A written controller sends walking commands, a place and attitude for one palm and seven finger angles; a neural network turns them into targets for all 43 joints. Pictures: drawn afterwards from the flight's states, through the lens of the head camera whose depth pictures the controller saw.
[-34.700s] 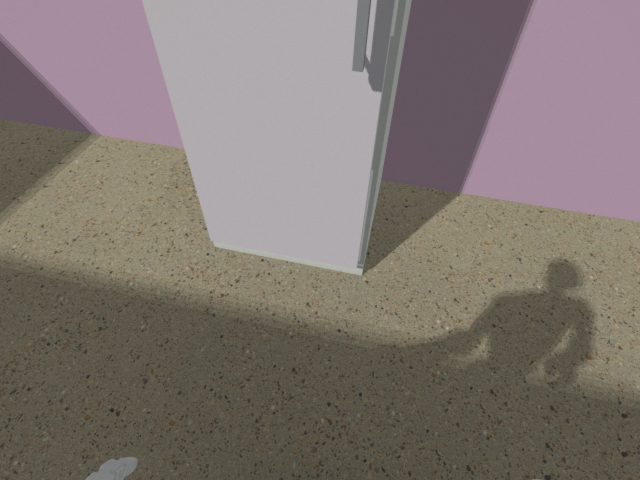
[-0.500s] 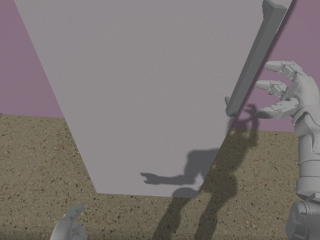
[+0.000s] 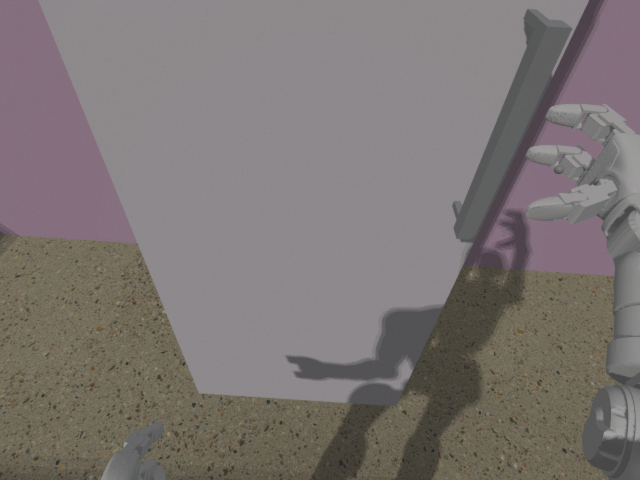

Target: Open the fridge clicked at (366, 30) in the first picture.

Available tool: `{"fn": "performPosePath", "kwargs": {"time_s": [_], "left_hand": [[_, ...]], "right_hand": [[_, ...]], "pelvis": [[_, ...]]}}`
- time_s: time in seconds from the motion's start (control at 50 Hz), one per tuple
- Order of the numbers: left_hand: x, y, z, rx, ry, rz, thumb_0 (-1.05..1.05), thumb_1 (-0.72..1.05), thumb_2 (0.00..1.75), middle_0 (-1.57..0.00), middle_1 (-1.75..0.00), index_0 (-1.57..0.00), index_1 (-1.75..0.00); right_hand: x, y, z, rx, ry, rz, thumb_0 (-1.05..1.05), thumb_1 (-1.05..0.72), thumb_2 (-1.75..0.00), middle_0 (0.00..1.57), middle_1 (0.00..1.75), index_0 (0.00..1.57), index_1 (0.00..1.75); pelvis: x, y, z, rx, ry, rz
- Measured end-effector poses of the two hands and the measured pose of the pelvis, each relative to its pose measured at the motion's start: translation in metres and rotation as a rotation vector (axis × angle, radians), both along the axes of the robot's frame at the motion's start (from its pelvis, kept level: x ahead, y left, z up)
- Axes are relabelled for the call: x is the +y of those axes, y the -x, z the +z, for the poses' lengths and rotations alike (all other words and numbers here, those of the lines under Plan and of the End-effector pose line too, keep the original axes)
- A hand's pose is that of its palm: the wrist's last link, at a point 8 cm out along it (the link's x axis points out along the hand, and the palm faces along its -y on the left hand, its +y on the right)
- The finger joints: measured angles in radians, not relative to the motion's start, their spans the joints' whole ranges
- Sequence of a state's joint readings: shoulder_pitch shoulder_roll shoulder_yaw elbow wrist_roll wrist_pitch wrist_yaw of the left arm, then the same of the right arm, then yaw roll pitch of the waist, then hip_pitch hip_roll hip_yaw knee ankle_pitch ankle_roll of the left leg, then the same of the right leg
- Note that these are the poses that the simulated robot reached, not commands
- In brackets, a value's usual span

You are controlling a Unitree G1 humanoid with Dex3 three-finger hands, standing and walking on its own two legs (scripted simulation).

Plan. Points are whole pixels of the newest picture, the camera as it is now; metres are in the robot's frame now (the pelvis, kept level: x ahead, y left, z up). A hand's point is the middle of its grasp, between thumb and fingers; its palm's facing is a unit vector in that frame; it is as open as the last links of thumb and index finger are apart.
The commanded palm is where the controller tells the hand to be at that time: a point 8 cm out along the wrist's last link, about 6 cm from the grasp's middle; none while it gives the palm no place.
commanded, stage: feel for the door with the fingertips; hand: right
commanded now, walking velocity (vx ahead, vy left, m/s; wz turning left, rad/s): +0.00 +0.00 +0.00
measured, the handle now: (493, 140) +0.47 -0.16 +0.23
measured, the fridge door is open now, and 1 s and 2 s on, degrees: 0 0 0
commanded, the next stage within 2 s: slide the fingers in behind the handle in 0.92 s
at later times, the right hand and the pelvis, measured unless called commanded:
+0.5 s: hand (528, 175) +0.41 -0.19 +0.23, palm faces +0.01 +1.00 -0.01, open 14.0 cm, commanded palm +0.39 -0.24 +0.23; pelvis +0.00 +0.00 +0.00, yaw +0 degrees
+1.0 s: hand (522, 160) +0.43 -0.19 +0.23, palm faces +0.00 +1.00 +0.01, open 13.9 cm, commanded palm +0.41 -0.24 +0.23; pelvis +0.00 +0.00 +0.00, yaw +1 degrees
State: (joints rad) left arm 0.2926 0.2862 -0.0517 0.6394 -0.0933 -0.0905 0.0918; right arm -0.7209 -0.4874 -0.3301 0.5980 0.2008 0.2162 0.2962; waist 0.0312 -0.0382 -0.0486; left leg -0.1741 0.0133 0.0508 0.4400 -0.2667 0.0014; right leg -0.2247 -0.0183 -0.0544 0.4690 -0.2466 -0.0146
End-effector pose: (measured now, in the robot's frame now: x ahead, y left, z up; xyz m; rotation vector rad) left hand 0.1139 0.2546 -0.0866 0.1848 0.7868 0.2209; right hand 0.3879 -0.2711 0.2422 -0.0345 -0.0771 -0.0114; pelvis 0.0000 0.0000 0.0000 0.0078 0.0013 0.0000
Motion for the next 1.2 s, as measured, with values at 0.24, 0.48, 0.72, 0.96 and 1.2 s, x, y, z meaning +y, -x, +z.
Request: {"fn": "performPosePath", "kwargs": {"time_s": [0.24,0.48,0.72,0.96,1.2], "left_hand": [[-0.014,-0.021,0.002,-0.038,0.024,-0.049,0.02,0.91,0.90,-0.20,-0.30,-0.20,-0.30],[-0.012,-0.023,0.003,-0.039,0.031,-0.041,0.02,0.91,0.90,-0.21,-0.30,-0.20,-0.30],[0.005,0.004,-0.005,0.039,-0.007,0.008,0.02,0.91,0.90,-0.20,-0.30,-0.20,-0.30],[0.003,0.022,-0.009,0.070,0.010,0.039,0.02,0.91,0.90,-0.20,-0.30,-0.20,-0.30],[0.003,0.024,-0.008,0.074,0.002,0.037,0.02,0.91,0.90,-0.21,-0.30,-0.20,-0.30]], "right_hand": [[0.034,0.007,-0.013,-0.005,-0.035,0.062,-0.01,0.50,-0.30,0.30,1.20,0.30,1.20],[0.030,0.001,-0.012,0.051,-0.025,0.000,-0.01,0.50,-0.30,0.30,1.20,0.30,1.21],[0.027,-0.012,-0.012,0.062,-0.020,0.016,-0.01,0.50,-0.30,0.30,1.20,0.30,1.20],[0.033,-0.025,-0.009,0.035,-0.046,0.020,-0.01,0.50,-0.30,0.32,1.22,0.30,1.20],[0.025,-0.026,-0.013,0.049,-0.035,0.018,-0.01,0.50,-0.30,0.33,1.22,0.31,1.21]], "pelvis": [[-0.001,0.002,0.000,-0.004,0.004,-0.005],[0.003,0.003,0.001,-0.006,0.004,-0.003],[0.003,0.003,0.000,0.004,0.001,-0.008],[0.001,0.000,0.001,0.014,0.003,0.012],[-0.001,0.002,0.000,0.021,0.000,0.010]]}}
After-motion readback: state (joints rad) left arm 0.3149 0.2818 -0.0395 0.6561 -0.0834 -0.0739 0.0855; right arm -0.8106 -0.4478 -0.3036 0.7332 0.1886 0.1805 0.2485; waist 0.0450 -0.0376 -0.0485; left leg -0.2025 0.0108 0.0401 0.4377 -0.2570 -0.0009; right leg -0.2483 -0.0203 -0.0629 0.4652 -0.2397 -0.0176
